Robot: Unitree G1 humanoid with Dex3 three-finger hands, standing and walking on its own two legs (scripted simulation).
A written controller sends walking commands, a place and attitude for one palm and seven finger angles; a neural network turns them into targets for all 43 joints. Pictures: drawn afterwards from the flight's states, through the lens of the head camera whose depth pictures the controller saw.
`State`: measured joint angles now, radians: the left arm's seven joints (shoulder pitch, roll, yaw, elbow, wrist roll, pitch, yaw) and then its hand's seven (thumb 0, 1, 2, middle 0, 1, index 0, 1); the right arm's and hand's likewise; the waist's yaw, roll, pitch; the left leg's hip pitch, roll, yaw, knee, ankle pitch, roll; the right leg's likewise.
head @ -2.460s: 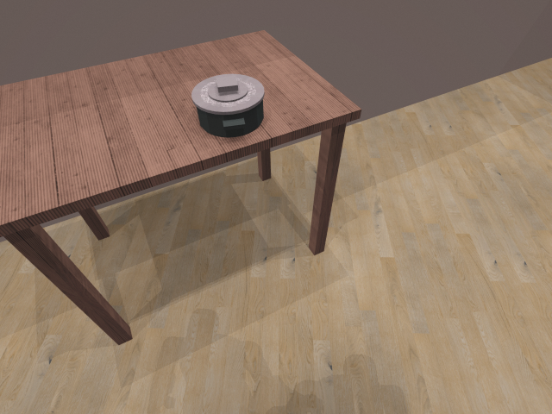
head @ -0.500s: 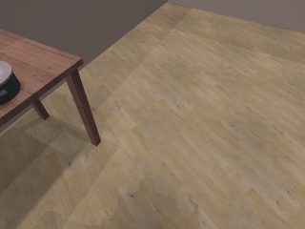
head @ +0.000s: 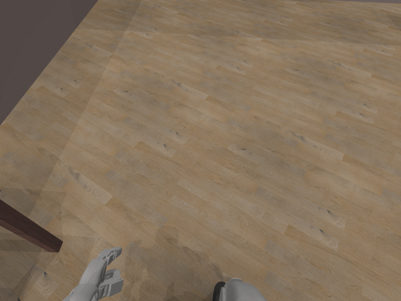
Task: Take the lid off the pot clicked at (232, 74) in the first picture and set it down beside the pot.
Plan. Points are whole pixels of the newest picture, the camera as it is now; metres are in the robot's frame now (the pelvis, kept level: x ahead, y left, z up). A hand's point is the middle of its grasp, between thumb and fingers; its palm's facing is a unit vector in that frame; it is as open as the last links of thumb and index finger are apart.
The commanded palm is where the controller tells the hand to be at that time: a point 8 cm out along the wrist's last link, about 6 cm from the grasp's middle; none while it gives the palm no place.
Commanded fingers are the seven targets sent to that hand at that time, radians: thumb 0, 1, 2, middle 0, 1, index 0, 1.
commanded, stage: walk to a spot facing it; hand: left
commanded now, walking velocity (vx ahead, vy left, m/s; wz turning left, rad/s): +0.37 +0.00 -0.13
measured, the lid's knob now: out of the picture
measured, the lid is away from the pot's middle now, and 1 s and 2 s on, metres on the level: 0.00 0.00 0.00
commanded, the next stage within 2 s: turn to face it in 0.26 s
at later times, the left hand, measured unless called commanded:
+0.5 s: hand (107, 291) +0.17 +0.21 -0.16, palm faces +0.03 -0.98 -0.18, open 7.3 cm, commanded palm none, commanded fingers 0.00 0.90 0.90 -0.20 -0.30 -0.20 -0.30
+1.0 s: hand (127, 239) +0.27 +0.17 -0.12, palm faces +0.32 -0.91 -0.26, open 7.4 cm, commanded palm none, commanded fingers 0.00 0.90 0.90 -0.20 -0.30 -0.20 -0.30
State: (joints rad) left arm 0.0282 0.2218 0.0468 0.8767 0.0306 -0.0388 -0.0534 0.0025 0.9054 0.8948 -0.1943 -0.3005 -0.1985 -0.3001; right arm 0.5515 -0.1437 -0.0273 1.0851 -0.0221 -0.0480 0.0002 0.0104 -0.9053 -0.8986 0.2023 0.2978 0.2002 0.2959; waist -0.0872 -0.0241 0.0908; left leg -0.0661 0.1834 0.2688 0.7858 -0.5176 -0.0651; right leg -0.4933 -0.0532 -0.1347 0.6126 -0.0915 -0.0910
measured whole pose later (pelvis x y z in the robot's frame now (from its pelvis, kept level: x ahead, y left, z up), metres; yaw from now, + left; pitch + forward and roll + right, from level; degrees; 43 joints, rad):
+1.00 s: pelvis +0.24 -0.04 +0.03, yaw +18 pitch -1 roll +2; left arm 0.19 0.16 0.05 0.90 0.03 -0.01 0.03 0.00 0.90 0.89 -0.20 -0.30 -0.20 -0.30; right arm 0.21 -0.24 -0.10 0.97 -0.02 0.06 0.01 0.01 -0.91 -0.90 0.20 0.30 0.20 0.30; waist -0.03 0.02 0.07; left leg -0.51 0.02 0.04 1.11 -0.45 -0.05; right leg -0.24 -0.10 -0.17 0.53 -0.27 -0.02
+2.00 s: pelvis +0.23 -0.04 +0.01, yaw +54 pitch +0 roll +1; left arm 0.26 0.23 0.05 0.87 0.02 0.03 0.01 0.00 0.90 0.89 -0.20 -0.30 -0.21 -0.30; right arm 0.12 -0.25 -0.08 0.89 -0.01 0.05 0.03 0.01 -0.91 -0.90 0.20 0.30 0.20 0.30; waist 0.01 -0.04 0.11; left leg -0.29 0.01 0.08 0.60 -0.29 -0.01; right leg -0.27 -0.18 -0.21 0.66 -0.36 0.06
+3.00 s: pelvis +0.24 -0.03 +0.03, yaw +83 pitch -1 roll +0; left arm 0.26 0.25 0.06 0.98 0.02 0.05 0.01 0.00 0.90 0.89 -0.20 -0.30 -0.20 -0.30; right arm 0.13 -0.20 -0.03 0.94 -0.02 0.02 -0.01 0.01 -0.91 -0.90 0.20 0.30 0.20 0.30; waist 0.03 -0.03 0.08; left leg -0.22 -0.02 0.00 0.49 -0.26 0.02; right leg -0.40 -0.07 -0.05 0.97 -0.47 0.05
